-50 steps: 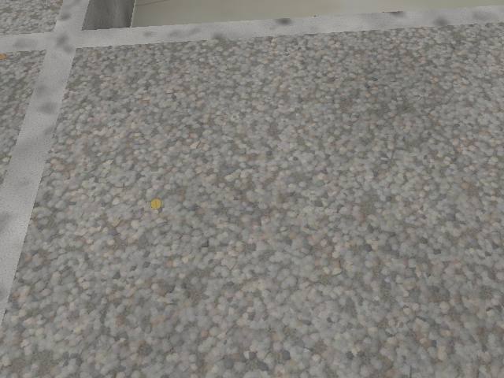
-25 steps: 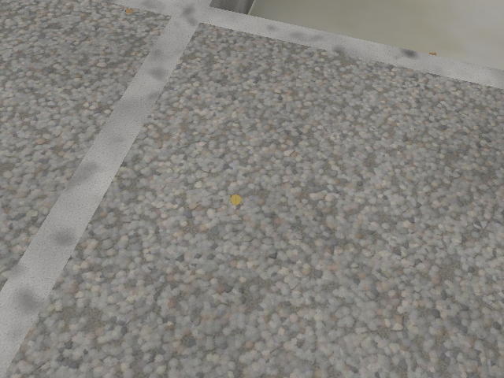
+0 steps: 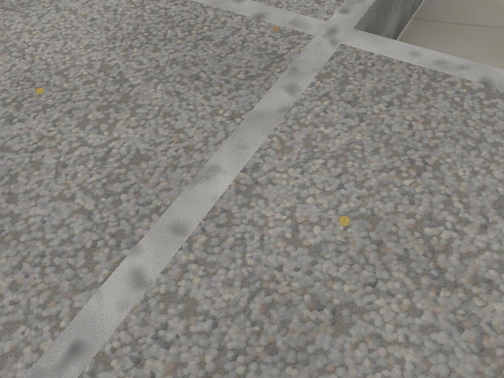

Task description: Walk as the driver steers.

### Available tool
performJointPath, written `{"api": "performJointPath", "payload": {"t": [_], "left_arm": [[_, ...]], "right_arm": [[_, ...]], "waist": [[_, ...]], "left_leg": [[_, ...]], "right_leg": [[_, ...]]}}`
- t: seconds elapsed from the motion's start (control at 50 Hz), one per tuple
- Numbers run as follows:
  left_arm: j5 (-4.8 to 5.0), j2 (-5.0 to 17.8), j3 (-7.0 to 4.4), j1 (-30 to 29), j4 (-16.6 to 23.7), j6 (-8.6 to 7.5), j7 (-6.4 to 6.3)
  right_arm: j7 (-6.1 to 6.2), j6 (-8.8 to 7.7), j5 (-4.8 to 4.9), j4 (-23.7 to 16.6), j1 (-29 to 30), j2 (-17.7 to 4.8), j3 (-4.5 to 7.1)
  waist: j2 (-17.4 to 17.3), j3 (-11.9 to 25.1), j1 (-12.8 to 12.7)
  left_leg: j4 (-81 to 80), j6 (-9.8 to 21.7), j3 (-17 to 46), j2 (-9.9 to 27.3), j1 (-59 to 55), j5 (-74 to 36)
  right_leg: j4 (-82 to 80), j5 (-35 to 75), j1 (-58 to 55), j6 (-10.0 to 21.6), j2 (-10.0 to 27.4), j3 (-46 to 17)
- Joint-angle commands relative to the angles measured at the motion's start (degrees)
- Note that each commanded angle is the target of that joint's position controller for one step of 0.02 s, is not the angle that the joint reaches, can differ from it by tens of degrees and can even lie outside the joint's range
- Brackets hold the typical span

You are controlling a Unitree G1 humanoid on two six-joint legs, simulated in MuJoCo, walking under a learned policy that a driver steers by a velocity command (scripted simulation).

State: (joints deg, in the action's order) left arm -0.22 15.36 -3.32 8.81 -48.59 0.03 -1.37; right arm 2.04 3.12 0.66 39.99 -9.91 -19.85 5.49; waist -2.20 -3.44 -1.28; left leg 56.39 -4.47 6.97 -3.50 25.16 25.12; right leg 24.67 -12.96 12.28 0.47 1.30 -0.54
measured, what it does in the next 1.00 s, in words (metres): walks ahead: left foot, then right foot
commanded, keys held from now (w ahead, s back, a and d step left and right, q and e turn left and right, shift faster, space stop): no key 0.18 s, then w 0.66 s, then w+e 0.16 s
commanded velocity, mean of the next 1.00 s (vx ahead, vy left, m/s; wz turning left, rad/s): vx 0.30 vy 0.00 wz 0.03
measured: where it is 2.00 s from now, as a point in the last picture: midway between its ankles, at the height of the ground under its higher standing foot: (332, 244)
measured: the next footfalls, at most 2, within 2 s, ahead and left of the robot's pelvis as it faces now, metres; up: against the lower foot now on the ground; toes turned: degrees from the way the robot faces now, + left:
left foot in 0.12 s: +0.03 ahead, +0.15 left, +0.00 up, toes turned -2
right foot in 0.52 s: +0.12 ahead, -0.11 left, +0.00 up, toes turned -1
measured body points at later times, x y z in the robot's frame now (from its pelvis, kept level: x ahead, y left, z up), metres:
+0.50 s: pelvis +0.05 +0.00 -0.01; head +0.06 -0.02 +0.44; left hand +0.17 +0.29 -0.11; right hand +0.11 -0.28 -0.14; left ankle -0.01 +0.15 -0.74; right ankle +0.08 -0.10 -0.74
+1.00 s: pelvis +0.28 +0.00 -0.02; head +0.32 +0.00 +0.43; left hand +0.21 +0.28 -0.15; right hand +0.55 -0.21 -0.08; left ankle +0.45 +0.12 -0.74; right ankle +0.08 -0.11 -0.74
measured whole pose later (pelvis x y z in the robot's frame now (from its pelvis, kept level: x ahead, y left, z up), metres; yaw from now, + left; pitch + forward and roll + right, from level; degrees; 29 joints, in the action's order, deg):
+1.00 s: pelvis +0.28 +0.00 -0.02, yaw -2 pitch +2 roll +0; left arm 0.9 15.6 -1.9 27.0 -55.7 -2.8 -0.5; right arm -2.8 -5.7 1.1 37.1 2.1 -14.0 1.6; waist -1.3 -2.7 -6.5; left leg 27.1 2.3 -0.7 0.5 30.3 0.1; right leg 13.9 -24.5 -9.0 1.3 -0.6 -1.0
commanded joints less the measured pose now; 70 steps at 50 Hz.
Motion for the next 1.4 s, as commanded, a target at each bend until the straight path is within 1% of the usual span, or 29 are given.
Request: {"api": "performJointPath", "payload": {"t": [0.02, 0.1, 0.12, 0.14, 0.16, 0.2, 0.22, 0.26, 0.3, 0.38, 0.46, 0.5, 0.52, 0.54, 0.56, 0.58, 0.64, 0.8, 0.92, 0.96, 1.0, 1.02, 1.04, 1.06, 1.08, 1.12, 1.22, 1.32, 1.4], "left_arm": [[0.15, 10.17, -1.86, -2.86, 2.97, -0.17, -0.12], [1.43, 10.57, -1.5, -1.34, 1.49, 0.16, 0.46], [1.25, 9.33, -0.96, 0.97, 0.57, -0.41, 0.72], [-0.7, 6.95, -0.06, 1.91, 0.93, -1.22, 1.25], [-0.89, 3.98, 0.66, 2.87, 1.0, -1.69, 1.35], [-1.15, 7.22, 0.27, -1.66, 0.38, -1.45, 1.15], [-0.48, 7.17, 0.15, -2.06, -0.19, -1.2, 0.81], [0.67, 7.5, -0.04, -3.71, 0.84, -1.16, 0.6], [1.79, 8.24, -0.54, -6.09, 2.24, -2.4, 1.06], [1.99, 7.15, -0.63, -4.85, 1.5, -4.82, 2.95], [1.43, 6.46, -0.29, 1.6, -1.84, -5.12, 3.94], [1.72, 7.81, -1.09, 10.07, -5.05, -4.64, 3.33], [1.55, 11.04, -1.83, 15.46, -5.71, -4.81, 2.7], [0.87, 19.02, -3.3, 18.93, -5.5, -5.1, 2.92], [0.16, 15.76, -2.3, 15.32, -4.6, -5.74, 3.13], [0.39, 12.37, -1.33, 11.27, -3.24, -6.19, 3.03], [-0.08, 9.19, -0.1, 7.48, -1.74, -6.26, 2.86], [0.39, 9.59, 0.25, 13.08, -3.2, -5.25, 1.25], [1.34, 10.13, -0.29, 18.35, -5.04, -3.76, 0.81], [1.42, 11.37, -0.98, 17.24, -4.58, -3.35, 0.48], [0.94, 12.01, -1.26, 15.53, -3.9, -2.85, 0.43], [0.14, 10.14, -0.53, 14.53, -2.45, -2.95, 0.47], [0.13, 1.2, 1.79, 22.81, -0.93, -3.82, 0.9], [1.74, 4.98, 1.04, 22.04, -1.94, -4.75, 1.14], [3.5, 9.99, -0.71, 15.32, 0.32, -4.94, 1.1], [2.62, 8.54, -0.91, 10.42, 1.56, -4.64, 0.56], [2.0, 4.12, -1.11, 11.47, 2.95, -1.06, 0.49], [1.49, 3.49, -0.59, 3.2, 6.52, -1.98, 2.13], [1.48, 3.22, -0.01, -4.78, 10.34, -2.25, 3.8]], "right_arm": [[-0.25, -1.0, -0.26, -4.76, 2.96, -0.71, -0.88], [-0.57, -1.09, -0.1, -1.62, -1.92, -2.31, -0.38], [-0.39, -1.02, -0.43, -1.7, -1.92, -3.97, -0.17], [0.13, -0.85, -0.89, -2.09, -3.04, -7.25, 0.28], [-0.27, -0.87, -1.81, -1.61, 0.53, -6.66, -0.31], [-1.36, -1.89, -2.09, -1.29, 1.42, -1.62, -1.43], [-1.26, -2.05, -1.91, -0.58, -0.07, -3.81, -0.83], [-1.0, -2.42, -0.96, 0.76, -4.1, -7.37, 0.07], [-0.52, -3.49, -0.9, 1.78, -7.5, -7.05, 0.06], [-0.26, -5.14, 0.44, 1.05, -4.96, -5.34, -0.19], [-1.3, -4.94, 0.96, 0.7, -2.06, -6.13, 0.23], [-1.65, -5.0, 0.27, 1.18, -2.83, -3.01, -0.78], [-1.89, -5.35, -0.34, 0.58, -2.08, 0.91, -2.0], [-1.43, -6.53, 0.05, -3.02, -2.0, 2.29, -2.33], [-1.04, -7.39, 1.83, -2.67, -2.43, -2.15, -1.19], [-1.23, -7.84, 2.4, -2.43, -1.98, -4.4, -0.63], [-1.7, -8.03, 0.22, -0.8, -1.57, -3.22, -0.38], [-3.0, -8.08, 0.26, -4.03, 8.71, 1.76, -2.02], [-4.98, -9.27, 0.68, -7.39, 17.09, 1.11, -2.32], [-5.03, -9.62, 0.53, -6.95, 14.51, -0.96, -1.64], [-4.06, -9.61, 0.57, -3.74, 2.02, -4.97, 0.34], [-3.19, -9.31, -0.15, -1.37, -8.97, -7.5, 1.31], [-3.04, -8.93, -1.47, 0.07, -14.06, -12.93, 2.52], [-3.17, -8.74, -1.33, 0.03, -14.15, -7.21, 1.04], [-2.95, -8.7, -0.77, 0.21, -9.53, -4.11, -0.06], [-3.01, -9.01, -0.62, 0.95, -2.77, -0.84, -0.91], [-3.22, -10.94, -1.25, 3.41, 2.26, -0.64, -0.36], [-2.07, -10.38, -1.35, 5.12, 0.33, -3.75, 0.45], [-1.66, -8.9, -0.26, 6.65, -4.11, -6.26, 1.21]], "waist": [[13.47, 6.19, -0.69], [11.77, 5.68, 1.24], [9.27, 6.25, 0.9], [0.74, 9.56, -0.38], [-8.79, 9.61, -3.36], [-4.57, 8.02, -0.12], [-5.11, 6.58, 1.04], [-9.69, -0.06, 3.35], [-12.1, -3.87, 5.15], [-5.84, -2.08, 3.32], [-4.61, 1.69, -0.65], [-2.03, 3.0, -4.26], [6.53, 3.54, -6.26], [20.51, 5.66, -5.96], [14.71, 3.14, -4.53], [12.11, -1.37, -3.02], [8.31, -1.87, -0.95], [6.38, -1.92, -3.53], [5.98, -4.63, -4.06], [7.17, -2.25, -1.26], [8.58, 6.93, 5.95], [7.67, 15.6, 10.83], [-7.84, 26.78, 7.0], [-10.33, 30.02, 8.21], [-7.22, 17.64, 7.73], [-2.02, 6.68, 4.27], [-2.78, 1.12, -0.8], [0.06, -0.81, 1.47], [1.4, -2.6, 4.69]], "left_leg": [[-13.01, -0.69, -4.07, 3.03, -3.43, 0.45], [-36.54, 1.93, -7.57, 1.97, -16.39, -15.25], [-39.18, 3.71, -3.98, 4.37, -22.27, -21.82], [-36.76, 6.15, 4.72, 12.37, -28.79, -37.46], [-34.62, 11.6, 6.81, 15.98, -21.44, -35.64], [-36.53, 10.44, 4.25, 10.72, -18.21, -14.88], [-38.12, 10.06, 4.52, 9.44, -17.13, -3.62], [-44.07, 13.43, 13.09, 14.11, -15.39, 14.69], [-47.8, 17.14, 20.95, 19.46, -16.78, 15.87], [-47.62, 16.64, 16.46, 18.81, -21.77, 5.1], [-44.0, 14.82, 6.59, 14.0, -10.21, -2.12], [-36.47, 12.48, 3.77, 11.25, -2.5, -0.44], [-20.39, 8.71, -2.03, 6.14, 3.31, -1.27], [-1.62, 5.59, -5.81, -0.15, 15.62, 7.94], [7.99, 6.2, -0.4, 2.94, 20.28, 8.16], [10.12, 7.46, -0.11, 5.96, 23.56, 2.1], [5.1, 7.44, -2.08, 10.19, 19.39, -10.8], [-17.03, 3.27, -7.6, 8.39, 14.51, -28.56], [-27.38, 5.1, -6.84, 5.91, 12.97, -27.9], [-28.95, 6.49, -6.84, 4.46, 7.73, -24.53], [-29.87, 9.33, -9.04, 1.92, -11.18, -23.61], [-25.68, 12.26, -3.05, 8.47, -30.85, -23.62], [-27.57, 20.56, 22.93, 25.22, -54.39, -11.99], [-37.07, 21.33, 35.6, 28.41, -52.05, -3.93], [-39.3, 17.94, 26.05, 25.87, -42.8, -1.67], [-43.26, 15.47, 11.92, 21.41, -25.99, -10.92], [-50.6, 15.84, -3.39, 18.63, -12.69, -20.17], [-51.07, 14.97, -13.2, 16.75, -15.96, -25.73], [-49.48, 14.14, -16.19, 19.08, -23.49, -27.37]], "right_leg": [[-5.33, 21.44, -6.92, 11.57, 11.35, -8.75], [-2.3, 21.56, -3.48, 9.21, 10.59, -8.6], [-1.64, 17.78, -0.01, 5.86, 9.67, -7.98], [4.21, 9.19, 4.18, 1.7, 6.07, -3.94], [1.26, -3.54, 2.17, -1.52, 2.57, -0.29], [1.13, -0.29, -1.14, -3.9, 1.37, 1.14], [4.23, -4.1, 0.3, -3.87, -0.35, 3.44], [11.53, -10.86, 9.98, -2.57, -2.06, 4.72], [21.64, -16.94, 18.74, 0.0, 0.34, 0.95], [19.89, -14.02, 21.69, 2.96, 3.42, -0.15], [6.42, 1.71, -0.58, 1.51, -0.83, 5.16], [4.31, 0.85, -12.59, 1.4, -1.76, 4.55], [-2.59, -6.31, -17.64, 4.32, 6.94, -8.19], [-13.52, -21.58, -21.93, 13.62, 20.48, -35.58], [-17.05, -32.91, -18.31, 16.69, 23.02, -42.75], [-16.85, -32.12, -15.77, 14.68, 21.07, -37.09], [-16.91, -12.46, -11.49, 9.92, 13.62, -20.67], [-19.16, 14.22, -10.0, 9.28, 8.72, -4.61], [-15.32, 20.59, -16.38, 9.85, 12.7, -6.5], [-10.89, 30.64, -18.67, 8.81, 13.6, -7.34], [3.31, 46.23, -16.13, 6.86, 10.73, -5.56], [17.53, 35.75, -4.53, 5.14, 8.25, -5.11], [40.63, 0.57, 18.52, 1.21, -1.67, -2.06], [48.87, -19.3, 23.81, 1.16, -2.7, -8.66], [51.33, -16.02, 28.33, 1.43, 0.6, -8.0], [46.91, -7.62, 26.01, 1.29, 5.01, -5.48], [41.05, -1.17, 21.63, -0.15, 8.46, -5.63], [23.92, 13.97, 23.78, -0.54, 7.63, -3.16], [14.99, 14.47, 25.49, 0.92, 6.42, 0.44]]}}
Velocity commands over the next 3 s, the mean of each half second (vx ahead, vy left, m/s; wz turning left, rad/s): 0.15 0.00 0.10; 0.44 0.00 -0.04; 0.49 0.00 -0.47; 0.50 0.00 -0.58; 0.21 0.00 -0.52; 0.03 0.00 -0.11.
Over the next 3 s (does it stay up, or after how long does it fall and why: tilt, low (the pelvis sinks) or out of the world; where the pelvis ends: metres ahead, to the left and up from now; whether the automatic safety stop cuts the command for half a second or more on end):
stays up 1.01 -0.26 -0.01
